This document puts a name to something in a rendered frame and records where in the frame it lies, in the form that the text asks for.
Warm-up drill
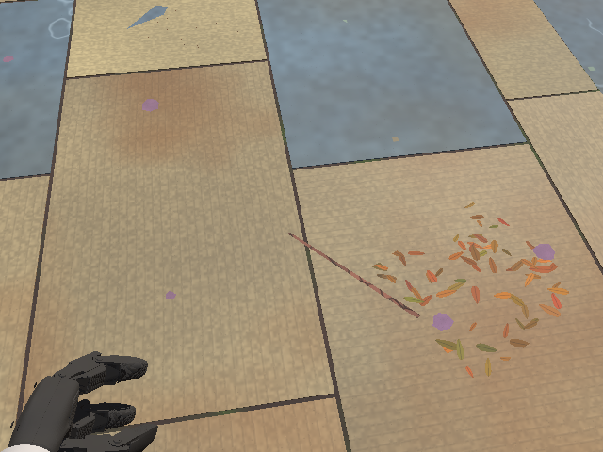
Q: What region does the left robot hand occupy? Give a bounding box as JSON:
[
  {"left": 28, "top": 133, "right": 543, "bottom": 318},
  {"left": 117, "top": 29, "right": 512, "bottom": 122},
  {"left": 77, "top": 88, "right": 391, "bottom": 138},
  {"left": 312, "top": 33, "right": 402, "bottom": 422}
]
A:
[{"left": 8, "top": 351, "right": 158, "bottom": 452}]

